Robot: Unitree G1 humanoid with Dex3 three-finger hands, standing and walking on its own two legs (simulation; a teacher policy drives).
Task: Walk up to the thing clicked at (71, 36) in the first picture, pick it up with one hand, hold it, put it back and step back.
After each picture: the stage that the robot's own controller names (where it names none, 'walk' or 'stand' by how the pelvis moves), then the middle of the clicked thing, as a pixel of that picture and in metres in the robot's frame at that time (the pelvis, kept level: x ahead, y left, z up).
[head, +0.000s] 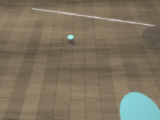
stand; (70, 40) +1.39 +0.18 -0.72
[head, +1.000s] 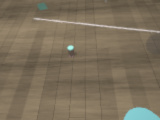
walk; (71, 51) +1.27 +0.24 -0.72
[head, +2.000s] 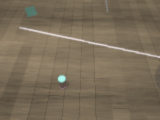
walk; (62, 82) +0.76 +0.23 -0.69
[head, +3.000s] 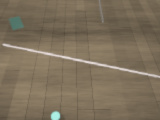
stand; (56, 118) +0.43 +0.20 -0.70
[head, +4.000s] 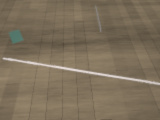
stand; out of the picture +0.39 +0.21 -0.73
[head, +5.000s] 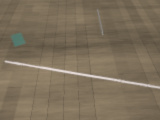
stand; out of the picture +0.37 +0.20 -0.73
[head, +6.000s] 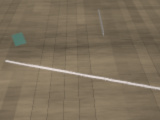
stand; out of the picture +0.37 +0.20 -0.73
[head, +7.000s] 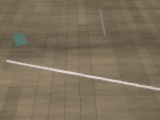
stand; out of the picture +0.36 +0.20 -0.73
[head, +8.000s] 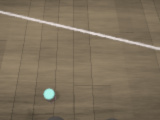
go down; (50, 95) +0.42 +0.20 -0.58
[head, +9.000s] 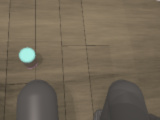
go down; (29, 58) +0.46 +0.25 -0.31
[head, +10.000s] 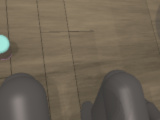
close in; (1, 48) +0.44 +0.27 -0.26
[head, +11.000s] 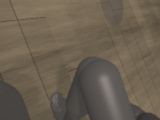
close; out of the picture +0.43 +0.31 -0.22
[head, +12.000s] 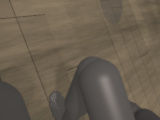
close; out of the picture +0.42 +0.31 -0.22
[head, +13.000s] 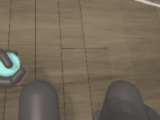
lift; (11, 70) +0.34 +0.26 -0.08
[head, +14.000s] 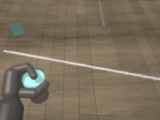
hold; (36, 88) +0.33 +0.17 +0.03
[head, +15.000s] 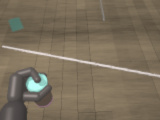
hold; (40, 91) +0.33 +0.17 -0.01
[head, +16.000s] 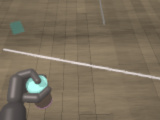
hold; (40, 92) +0.32 +0.17 -0.01
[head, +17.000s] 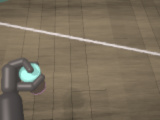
crouch; (33, 79) +0.37 +0.18 -0.06
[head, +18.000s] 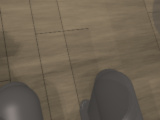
lower; out of the picture +0.48 +0.29 -0.12
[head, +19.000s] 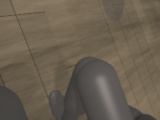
lower; out of the picture +0.42 +0.33 -0.23
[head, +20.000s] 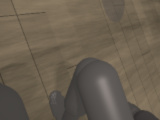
lower; out of the picture +0.42 +0.33 -0.23
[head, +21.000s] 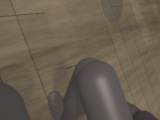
lower; out of the picture +0.42 +0.33 -0.23
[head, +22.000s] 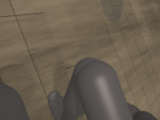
lower; out of the picture +0.42 +0.33 -0.23
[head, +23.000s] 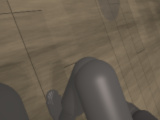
open; out of the picture +0.41 +0.32 -0.23
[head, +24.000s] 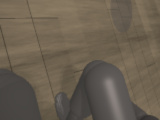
stand; out of the picture +0.42 +0.31 -0.24
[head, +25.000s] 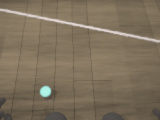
stand; (46, 93) +0.43 +0.22 -0.54
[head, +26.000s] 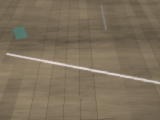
stand; out of the picture +0.40 +0.21 -0.67
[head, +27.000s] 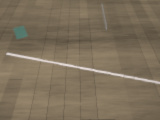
stand; out of the picture +0.39 +0.21 -0.67
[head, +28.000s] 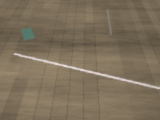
stand; out of the picture +0.41 +0.19 -0.71
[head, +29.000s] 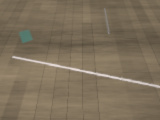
stand; out of the picture +0.40 +0.21 -0.73
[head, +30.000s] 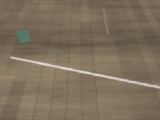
stand; out of the picture +0.38 +0.21 -0.73
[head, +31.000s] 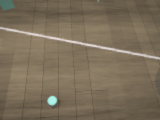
walk; (53, 102) +0.44 +0.19 -0.71
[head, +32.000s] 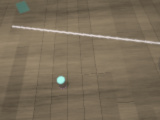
walk; (61, 82) +0.67 +0.26 -0.70
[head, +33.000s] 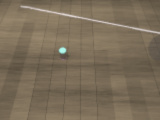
stand; (63, 53) +1.00 +0.21 -0.70
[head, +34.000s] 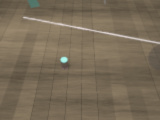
stand; (64, 63) +0.99 +0.20 -0.71
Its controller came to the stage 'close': yes
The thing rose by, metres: 0.69
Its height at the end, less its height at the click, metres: +0.00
